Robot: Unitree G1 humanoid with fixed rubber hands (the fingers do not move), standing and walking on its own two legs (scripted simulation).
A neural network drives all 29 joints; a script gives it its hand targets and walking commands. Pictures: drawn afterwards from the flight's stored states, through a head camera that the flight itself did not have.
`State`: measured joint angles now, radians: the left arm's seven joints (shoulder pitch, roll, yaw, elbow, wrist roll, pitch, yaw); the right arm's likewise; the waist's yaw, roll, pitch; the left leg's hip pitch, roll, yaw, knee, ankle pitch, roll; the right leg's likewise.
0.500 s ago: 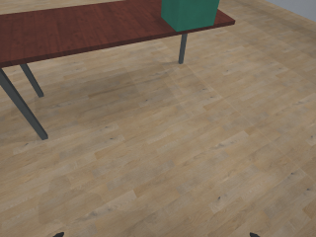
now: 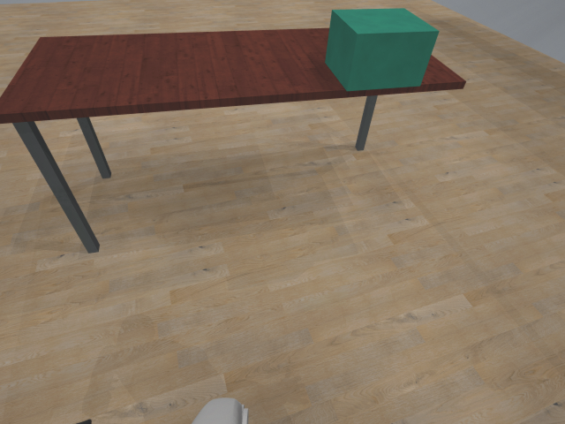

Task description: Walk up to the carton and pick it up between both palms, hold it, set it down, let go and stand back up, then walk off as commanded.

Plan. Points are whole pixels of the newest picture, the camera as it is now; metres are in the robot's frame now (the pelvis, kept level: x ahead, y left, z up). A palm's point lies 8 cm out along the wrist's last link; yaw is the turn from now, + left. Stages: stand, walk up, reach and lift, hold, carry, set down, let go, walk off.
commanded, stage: walk up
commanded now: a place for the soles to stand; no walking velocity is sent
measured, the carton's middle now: (376, 48) +1.28 -0.32 +0.03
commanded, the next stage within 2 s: none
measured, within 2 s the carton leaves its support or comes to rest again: neither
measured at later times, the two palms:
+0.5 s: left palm (142, 325) +0.30 +0.24 -0.10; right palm (526, 359) +0.24 -0.40 -0.08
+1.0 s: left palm (202, 292) +0.38 +0.16 -0.13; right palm (486, 213) +0.56 -0.46 -0.06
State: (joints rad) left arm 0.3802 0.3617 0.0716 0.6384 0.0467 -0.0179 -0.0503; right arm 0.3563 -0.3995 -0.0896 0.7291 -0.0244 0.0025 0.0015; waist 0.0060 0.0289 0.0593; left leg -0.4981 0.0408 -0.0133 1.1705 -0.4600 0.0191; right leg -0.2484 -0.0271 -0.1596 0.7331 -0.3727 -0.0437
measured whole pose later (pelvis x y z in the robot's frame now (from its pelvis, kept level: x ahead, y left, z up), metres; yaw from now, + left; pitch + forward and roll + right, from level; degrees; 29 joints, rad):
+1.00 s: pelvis +0.39 -0.17 -0.03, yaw +10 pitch -4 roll +1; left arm 0.41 0.48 0.09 0.55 0.04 0.11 -0.05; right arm 0.34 -0.43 -0.01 0.53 -0.04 -0.06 -0.08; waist 0.05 -0.10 0.11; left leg -0.46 0.02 0.08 1.00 -0.46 0.04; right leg -0.51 -0.03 0.02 1.38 -0.59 -0.03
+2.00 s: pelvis +0.72 -0.42 -0.04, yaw +8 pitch -8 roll -1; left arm 0.22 0.44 0.09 0.55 0.01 0.05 -0.08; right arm 0.39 -0.47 -0.06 0.59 -0.01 -0.01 -0.06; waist -0.03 -0.06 0.20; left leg -0.25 0.23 -0.05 1.07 -0.62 -0.05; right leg -0.50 -0.06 -0.04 0.95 -0.29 0.02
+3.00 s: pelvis +0.75 -0.45 +0.02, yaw +18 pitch -4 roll +0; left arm 0.15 0.43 0.02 0.94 -0.02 -0.01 -0.02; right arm 0.12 -0.38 -0.04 0.96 0.02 0.03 0.04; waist 0.03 -0.02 0.10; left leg -0.24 -0.04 -0.10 0.55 -0.25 0.00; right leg -0.28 -0.11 -0.17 0.52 -0.17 0.00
